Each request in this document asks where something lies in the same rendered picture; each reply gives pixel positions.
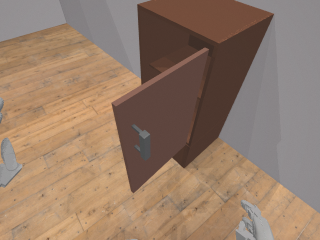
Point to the robot right hand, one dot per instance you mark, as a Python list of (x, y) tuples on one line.
[(259, 228)]

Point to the handle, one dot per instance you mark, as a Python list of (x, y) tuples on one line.
[(144, 142)]

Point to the cupboard door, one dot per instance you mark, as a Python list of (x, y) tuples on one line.
[(164, 107)]

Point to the robot left hand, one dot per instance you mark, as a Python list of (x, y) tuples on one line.
[(10, 167)]

